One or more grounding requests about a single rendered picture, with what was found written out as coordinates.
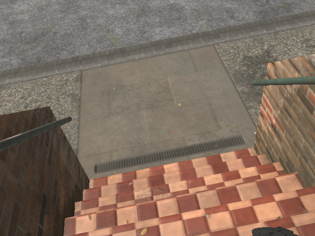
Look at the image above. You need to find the right robot hand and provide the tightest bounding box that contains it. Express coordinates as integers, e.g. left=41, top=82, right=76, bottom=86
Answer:
left=252, top=226, right=299, bottom=236

